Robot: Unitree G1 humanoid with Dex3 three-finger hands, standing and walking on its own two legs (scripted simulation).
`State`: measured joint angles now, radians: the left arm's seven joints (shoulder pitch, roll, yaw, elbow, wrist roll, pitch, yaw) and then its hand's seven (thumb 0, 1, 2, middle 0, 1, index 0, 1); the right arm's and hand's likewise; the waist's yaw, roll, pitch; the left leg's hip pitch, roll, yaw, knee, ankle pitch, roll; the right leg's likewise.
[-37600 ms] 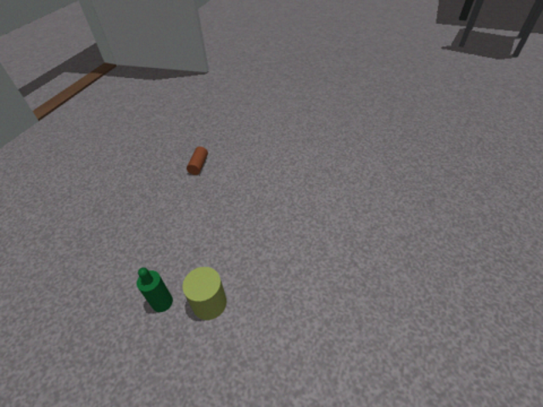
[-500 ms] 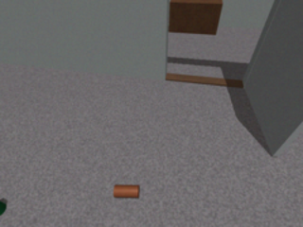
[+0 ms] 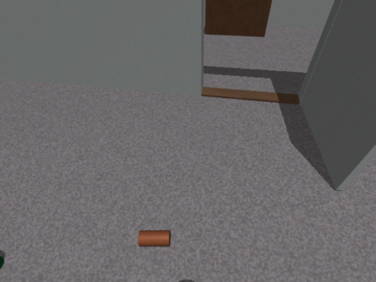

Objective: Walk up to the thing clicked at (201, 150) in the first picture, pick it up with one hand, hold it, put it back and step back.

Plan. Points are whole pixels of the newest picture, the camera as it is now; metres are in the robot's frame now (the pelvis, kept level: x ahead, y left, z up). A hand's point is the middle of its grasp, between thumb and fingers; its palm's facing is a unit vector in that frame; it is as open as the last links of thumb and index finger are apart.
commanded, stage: stand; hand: left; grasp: from above
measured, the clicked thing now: (154, 238) +0.47 +0.23 -0.74
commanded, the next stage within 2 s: step back in 0.92 s
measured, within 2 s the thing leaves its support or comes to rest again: neither
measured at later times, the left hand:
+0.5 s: hand out of the picture +0.08 +0.24 -0.15, palm faces +0.01 -0.94 -0.34, open 7.4 cm
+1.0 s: hand out of the picture +0.07 +0.25 -0.16, palm faces +0.01 -0.94 -0.35, open 7.4 cm
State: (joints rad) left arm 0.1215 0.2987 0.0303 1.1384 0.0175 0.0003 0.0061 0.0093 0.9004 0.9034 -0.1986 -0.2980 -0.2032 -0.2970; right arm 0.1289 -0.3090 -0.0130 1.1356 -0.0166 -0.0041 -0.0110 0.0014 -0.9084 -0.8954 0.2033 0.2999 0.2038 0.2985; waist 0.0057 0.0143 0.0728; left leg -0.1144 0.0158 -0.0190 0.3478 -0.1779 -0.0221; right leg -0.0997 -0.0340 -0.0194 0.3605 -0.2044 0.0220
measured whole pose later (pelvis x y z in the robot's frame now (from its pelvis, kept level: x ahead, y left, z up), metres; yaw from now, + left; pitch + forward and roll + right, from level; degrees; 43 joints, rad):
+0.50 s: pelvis +0.01 +0.00 +0.00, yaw +0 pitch -3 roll +0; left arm 0.10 0.32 0.03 1.13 0.02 0.00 0.00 0.01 0.90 0.90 -0.20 -0.30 -0.20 -0.30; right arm 0.10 -0.33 -0.01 1.14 -0.01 -0.01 -0.01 0.00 -0.91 -0.90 0.20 0.30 0.20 0.30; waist 0.00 0.01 0.06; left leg -0.10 0.02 -0.02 0.32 -0.17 -0.03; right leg -0.09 -0.03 -0.02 0.34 -0.20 0.02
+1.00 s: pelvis +0.00 -0.01 +0.00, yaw +0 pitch -2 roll +0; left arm 0.11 0.34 0.05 1.09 0.00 0.00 0.00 0.01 0.90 0.90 -0.20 -0.30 -0.20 -0.30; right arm 0.09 -0.35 -0.02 1.11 0.00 0.01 0.00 0.00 -0.91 -0.90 0.20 0.30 0.20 0.30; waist 0.00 0.02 0.10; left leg -0.17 0.03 -0.02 0.41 -0.20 -0.03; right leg -0.15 -0.02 -0.02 0.40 -0.22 0.01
